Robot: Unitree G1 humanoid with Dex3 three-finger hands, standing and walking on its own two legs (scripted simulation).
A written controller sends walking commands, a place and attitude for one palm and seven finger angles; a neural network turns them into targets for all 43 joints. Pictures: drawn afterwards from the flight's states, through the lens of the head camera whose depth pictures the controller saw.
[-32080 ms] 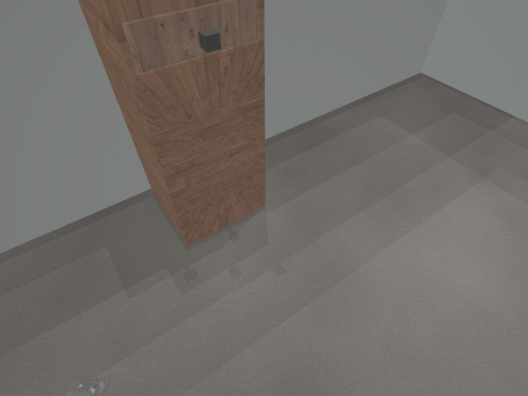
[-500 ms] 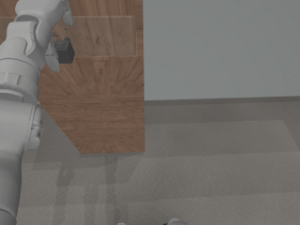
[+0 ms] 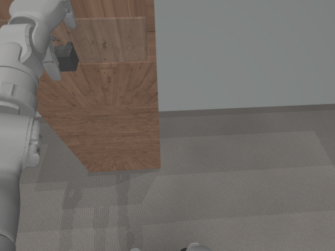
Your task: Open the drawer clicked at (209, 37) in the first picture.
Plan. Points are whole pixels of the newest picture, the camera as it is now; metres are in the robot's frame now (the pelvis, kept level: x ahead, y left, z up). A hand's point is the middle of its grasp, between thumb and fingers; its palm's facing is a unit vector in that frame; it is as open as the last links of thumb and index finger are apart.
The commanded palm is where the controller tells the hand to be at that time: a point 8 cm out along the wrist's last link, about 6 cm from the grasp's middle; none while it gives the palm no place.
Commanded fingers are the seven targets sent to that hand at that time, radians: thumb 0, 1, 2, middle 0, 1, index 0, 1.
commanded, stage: re-aim the fingers above the handle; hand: left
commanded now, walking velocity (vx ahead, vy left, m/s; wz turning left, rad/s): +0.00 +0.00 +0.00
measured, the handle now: (67, 53) +0.58 +0.20 +0.14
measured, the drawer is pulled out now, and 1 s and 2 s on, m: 0.00 0.00 0.00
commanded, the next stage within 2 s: lower the fingers behind the handle in 1.26 s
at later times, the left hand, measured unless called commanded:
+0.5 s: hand (52, 38) +0.54 +0.20 +0.20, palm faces +0.00 -0.01 -1.00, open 13.3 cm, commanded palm +0.53 +0.23 +0.25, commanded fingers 0.00 -0.50 0.30 -0.30 -1.20 -0.30 -1.20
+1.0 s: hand (48, 41) +0.54 +0.21 +0.20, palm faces -0.01 -0.02 -1.00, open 13.5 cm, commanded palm +0.52 +0.24 +0.24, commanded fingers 0.00 -0.50 0.30 -0.30 -1.20 -0.30 -1.20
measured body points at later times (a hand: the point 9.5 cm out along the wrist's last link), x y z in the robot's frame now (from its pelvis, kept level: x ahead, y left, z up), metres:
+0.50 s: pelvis +0.00 +0.00 +0.00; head +0.08 -0.01 +0.45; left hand +0.54 +0.20 +0.26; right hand +0.01 -0.26 -0.13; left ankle +0.02 +0.10 -0.71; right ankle +0.02 -0.11 -0.71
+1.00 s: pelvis +0.02 +0.00 +0.01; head +0.08 -0.02 +0.46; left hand +0.54 +0.21 +0.25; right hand +0.05 -0.28 -0.12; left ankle +0.02 +0.10 -0.71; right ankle +0.02 -0.11 -0.71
